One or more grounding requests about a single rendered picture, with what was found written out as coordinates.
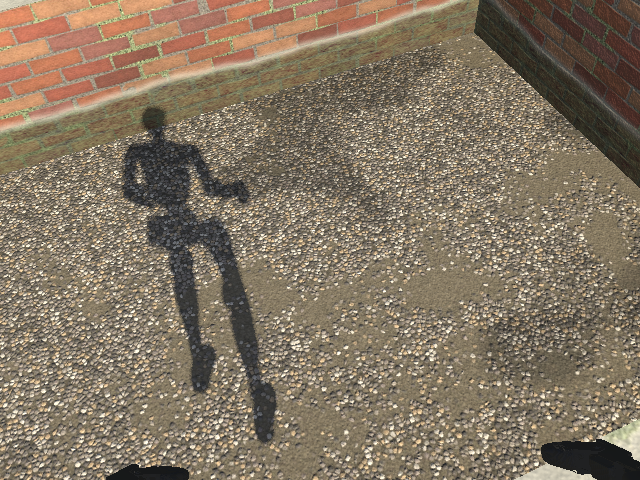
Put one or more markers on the right robot hand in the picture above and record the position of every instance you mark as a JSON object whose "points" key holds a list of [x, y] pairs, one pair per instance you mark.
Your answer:
{"points": [[601, 459]]}

